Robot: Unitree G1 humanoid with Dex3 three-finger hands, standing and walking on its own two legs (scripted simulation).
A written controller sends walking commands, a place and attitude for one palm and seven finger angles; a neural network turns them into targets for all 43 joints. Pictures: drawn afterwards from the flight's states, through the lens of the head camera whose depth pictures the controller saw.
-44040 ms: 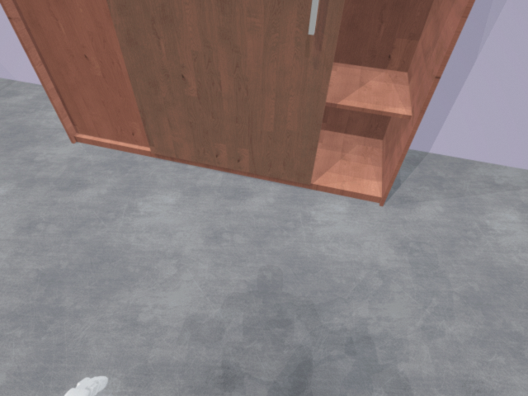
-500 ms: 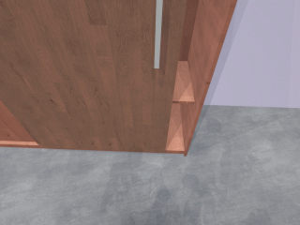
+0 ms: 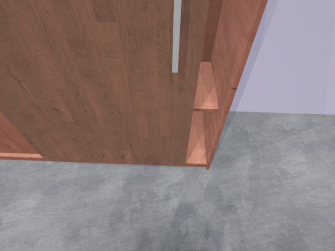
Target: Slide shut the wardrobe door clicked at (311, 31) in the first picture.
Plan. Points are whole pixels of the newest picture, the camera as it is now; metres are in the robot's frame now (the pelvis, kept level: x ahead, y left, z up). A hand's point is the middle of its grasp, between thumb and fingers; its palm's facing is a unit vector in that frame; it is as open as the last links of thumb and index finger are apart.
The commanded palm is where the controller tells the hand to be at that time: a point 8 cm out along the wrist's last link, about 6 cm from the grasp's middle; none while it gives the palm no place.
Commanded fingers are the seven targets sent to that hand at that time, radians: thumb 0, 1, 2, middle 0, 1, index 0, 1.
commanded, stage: look to check the result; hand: left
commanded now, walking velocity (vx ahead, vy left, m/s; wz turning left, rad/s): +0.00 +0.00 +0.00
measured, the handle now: (176, 23) +0.69 +0.01 +0.20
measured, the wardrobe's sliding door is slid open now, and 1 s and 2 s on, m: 0.14 0.14 0.14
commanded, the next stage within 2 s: take the last steps up to it in 0.30 s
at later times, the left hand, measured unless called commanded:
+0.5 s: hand out of the picture +0.10 +0.22 -0.16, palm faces -0.01 -0.96 -0.30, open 7.4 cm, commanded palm none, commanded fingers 0.00 0.90 0.90 -0.20 -0.30 -0.20 -0.30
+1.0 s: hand out of the picture +0.11 +0.11 -0.19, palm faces -0.01 -0.99 -0.13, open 7.4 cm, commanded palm none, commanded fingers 0.00 0.90 0.90 -0.20 -0.30 -0.20 -0.30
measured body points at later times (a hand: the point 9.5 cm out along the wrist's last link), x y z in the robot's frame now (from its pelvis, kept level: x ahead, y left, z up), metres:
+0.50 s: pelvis +0.01 +0.00 +0.00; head +0.04 +0.00 +0.45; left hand +0.10 +0.27 -0.14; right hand +0.07 -0.27 -0.15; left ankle -0.03 +0.09 -0.75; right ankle +0.03 -0.11 -0.75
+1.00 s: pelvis +0.12 -0.06 -0.01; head +0.16 -0.03 +0.44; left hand +0.11 +0.16 -0.18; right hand +0.11 -0.30 -0.15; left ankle +0.11 +0.06 -0.72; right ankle +0.10 -0.16 -0.75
